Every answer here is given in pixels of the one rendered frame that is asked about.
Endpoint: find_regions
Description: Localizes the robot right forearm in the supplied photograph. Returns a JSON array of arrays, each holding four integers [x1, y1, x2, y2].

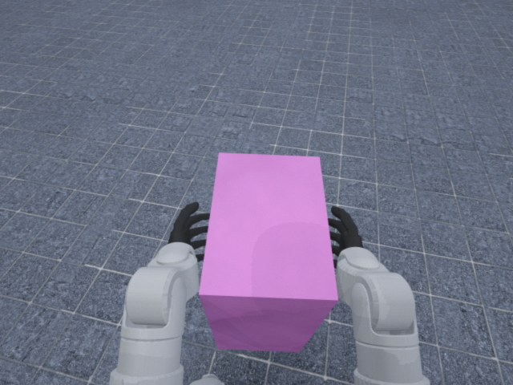
[[336, 247, 430, 385]]

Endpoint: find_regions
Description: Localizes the left robot hand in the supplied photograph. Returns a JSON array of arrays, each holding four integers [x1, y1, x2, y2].
[[168, 202, 210, 262]]

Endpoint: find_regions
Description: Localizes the left robot shin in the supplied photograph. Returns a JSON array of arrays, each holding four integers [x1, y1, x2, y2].
[[202, 374, 220, 381]]

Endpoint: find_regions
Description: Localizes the robot left forearm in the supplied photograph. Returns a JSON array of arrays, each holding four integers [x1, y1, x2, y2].
[[109, 242, 200, 385]]

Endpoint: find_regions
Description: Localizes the carton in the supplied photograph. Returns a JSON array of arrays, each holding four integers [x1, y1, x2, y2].
[[199, 152, 338, 352]]

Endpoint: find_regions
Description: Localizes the right robot hand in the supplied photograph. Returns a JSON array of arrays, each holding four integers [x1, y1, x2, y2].
[[328, 206, 364, 269]]

